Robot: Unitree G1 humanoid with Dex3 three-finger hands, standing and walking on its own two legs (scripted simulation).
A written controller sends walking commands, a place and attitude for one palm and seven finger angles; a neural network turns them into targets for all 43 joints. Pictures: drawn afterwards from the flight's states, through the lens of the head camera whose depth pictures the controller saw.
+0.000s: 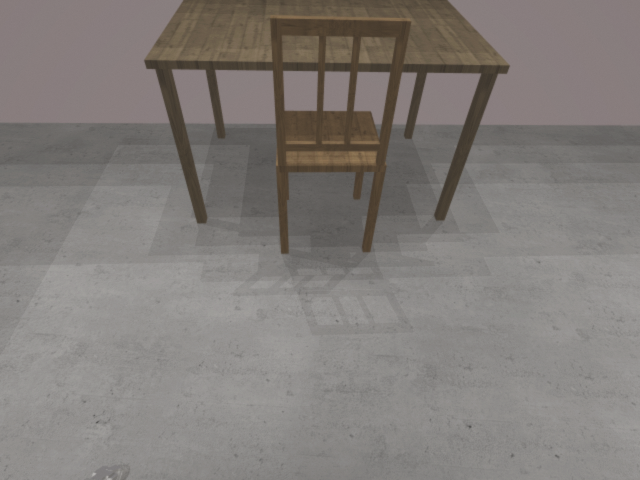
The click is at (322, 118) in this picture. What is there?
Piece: chair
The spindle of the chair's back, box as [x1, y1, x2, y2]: [316, 36, 325, 143]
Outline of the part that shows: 325,36 319,36 316,143 321,143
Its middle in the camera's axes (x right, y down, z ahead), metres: +0.00 -0.43 +1.16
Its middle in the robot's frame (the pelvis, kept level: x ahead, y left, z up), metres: +1.16 +0.05 -0.06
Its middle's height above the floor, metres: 0.71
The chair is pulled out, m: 0.00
